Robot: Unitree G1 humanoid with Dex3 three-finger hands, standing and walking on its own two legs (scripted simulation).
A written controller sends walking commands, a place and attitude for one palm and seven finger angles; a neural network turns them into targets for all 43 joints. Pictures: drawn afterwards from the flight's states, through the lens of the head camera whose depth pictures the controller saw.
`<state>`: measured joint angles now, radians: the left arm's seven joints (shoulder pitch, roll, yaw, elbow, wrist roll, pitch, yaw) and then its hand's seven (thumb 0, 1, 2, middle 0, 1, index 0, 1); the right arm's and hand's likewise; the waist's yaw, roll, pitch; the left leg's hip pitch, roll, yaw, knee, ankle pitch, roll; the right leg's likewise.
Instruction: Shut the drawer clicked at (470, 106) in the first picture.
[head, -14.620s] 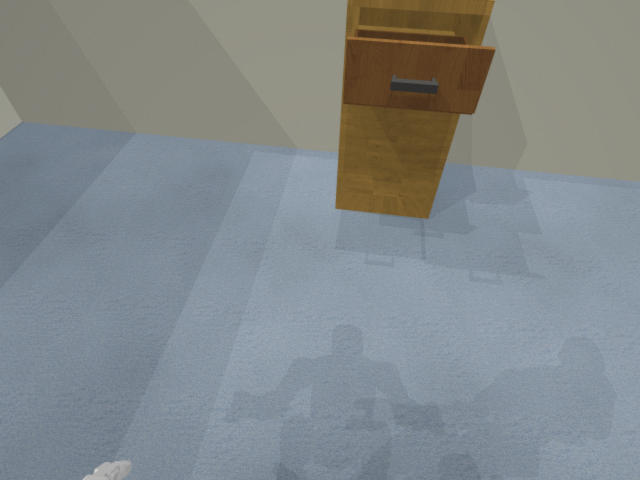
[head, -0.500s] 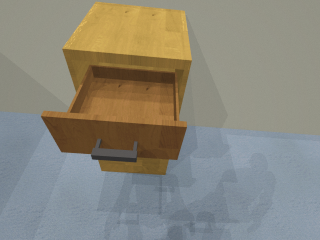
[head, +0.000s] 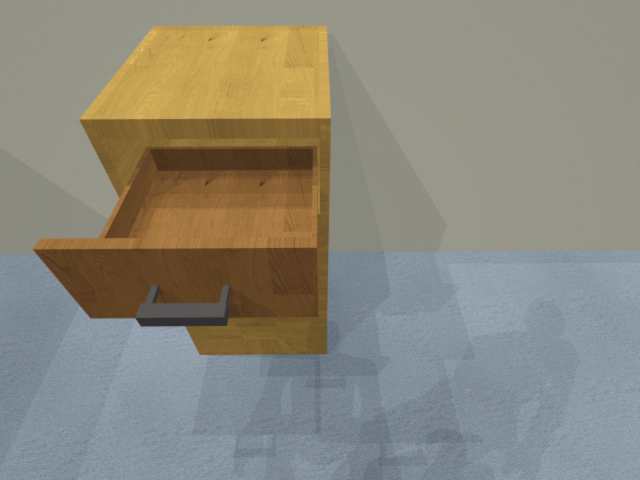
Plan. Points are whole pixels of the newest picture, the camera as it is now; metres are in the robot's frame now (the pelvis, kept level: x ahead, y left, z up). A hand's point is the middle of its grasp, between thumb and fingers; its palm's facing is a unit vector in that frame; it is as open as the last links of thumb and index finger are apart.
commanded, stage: come to a stop and stand still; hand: left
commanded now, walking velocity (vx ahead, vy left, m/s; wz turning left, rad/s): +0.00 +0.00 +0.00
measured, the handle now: (187, 302) +0.36 +0.22 -0.01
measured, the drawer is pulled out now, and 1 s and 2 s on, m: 0.26 0.26 0.26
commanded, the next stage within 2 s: look again from close up in 0.22 s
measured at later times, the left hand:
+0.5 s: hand out of the picture -0.04 +0.15 -0.18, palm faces +0.05 -0.99 -0.16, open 7.4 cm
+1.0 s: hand out of the picture +0.00 +0.21 -0.18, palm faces +0.02 -0.98 -0.18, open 7.4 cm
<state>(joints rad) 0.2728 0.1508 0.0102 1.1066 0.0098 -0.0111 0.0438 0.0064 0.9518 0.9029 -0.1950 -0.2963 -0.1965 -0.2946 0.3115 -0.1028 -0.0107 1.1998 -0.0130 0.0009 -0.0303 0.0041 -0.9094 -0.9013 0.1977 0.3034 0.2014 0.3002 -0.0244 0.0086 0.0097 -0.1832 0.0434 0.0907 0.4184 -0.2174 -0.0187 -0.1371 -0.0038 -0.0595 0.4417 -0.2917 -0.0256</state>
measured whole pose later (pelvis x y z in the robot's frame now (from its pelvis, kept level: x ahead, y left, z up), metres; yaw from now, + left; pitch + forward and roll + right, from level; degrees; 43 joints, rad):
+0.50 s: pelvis +0.00 +0.00 -0.01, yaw +1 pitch -1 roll -1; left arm 0.37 0.09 -0.01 1.11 0.02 -0.03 0.04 0.00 0.91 0.90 -0.20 -0.30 -0.20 -0.29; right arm 0.26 -0.17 -0.02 1.08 -0.01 -0.01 -0.03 0.01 -0.93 -0.90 0.20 0.30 0.20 0.30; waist 0.00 0.03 0.03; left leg -0.24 0.04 0.04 0.56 -0.30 0.00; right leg -0.16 0.02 -0.08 0.50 -0.32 -0.03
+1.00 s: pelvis +0.00 +0.03 +0.00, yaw +0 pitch -1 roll +0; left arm 0.30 0.16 -0.01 1.09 0.01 -0.01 0.03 0.00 0.91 0.90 -0.19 -0.30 -0.19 -0.29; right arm 0.30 -0.14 0.02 1.13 -0.01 -0.02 -0.02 0.01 -0.91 -0.90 0.20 0.30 0.20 0.30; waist 0.00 -0.01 0.03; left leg -0.19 -0.03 0.08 0.46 -0.26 0.05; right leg -0.15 -0.05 -0.05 0.48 -0.31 0.02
